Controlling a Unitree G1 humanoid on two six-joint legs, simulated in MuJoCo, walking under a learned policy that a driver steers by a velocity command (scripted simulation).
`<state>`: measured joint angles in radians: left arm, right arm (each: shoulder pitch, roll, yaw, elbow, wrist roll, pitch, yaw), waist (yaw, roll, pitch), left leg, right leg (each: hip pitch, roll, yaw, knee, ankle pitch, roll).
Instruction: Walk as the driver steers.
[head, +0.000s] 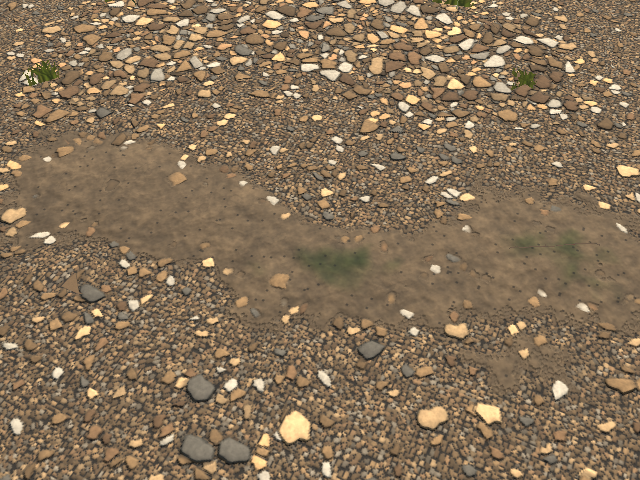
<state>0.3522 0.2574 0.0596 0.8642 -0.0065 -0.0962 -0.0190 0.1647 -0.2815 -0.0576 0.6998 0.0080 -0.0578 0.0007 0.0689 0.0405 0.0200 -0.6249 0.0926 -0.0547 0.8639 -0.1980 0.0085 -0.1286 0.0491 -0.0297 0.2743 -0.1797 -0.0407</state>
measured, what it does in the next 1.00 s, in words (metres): walks ahead, turning right: left foot, then right foot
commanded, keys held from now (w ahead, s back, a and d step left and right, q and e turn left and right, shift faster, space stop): w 0.20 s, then w+e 0.50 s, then e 0.30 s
